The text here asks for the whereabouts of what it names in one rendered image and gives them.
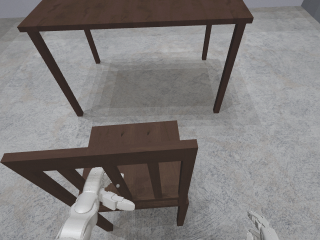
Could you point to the robot right hand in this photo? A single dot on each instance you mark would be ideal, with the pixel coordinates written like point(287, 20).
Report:
point(266, 232)

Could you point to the table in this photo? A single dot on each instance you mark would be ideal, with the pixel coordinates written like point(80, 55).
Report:
point(70, 15)

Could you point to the chair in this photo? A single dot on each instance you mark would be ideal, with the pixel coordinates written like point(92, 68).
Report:
point(156, 164)

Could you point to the robot left hand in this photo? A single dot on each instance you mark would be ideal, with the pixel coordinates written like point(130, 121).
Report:
point(96, 179)

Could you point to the left robot forearm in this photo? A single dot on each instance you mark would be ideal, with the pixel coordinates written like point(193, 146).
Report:
point(83, 216)

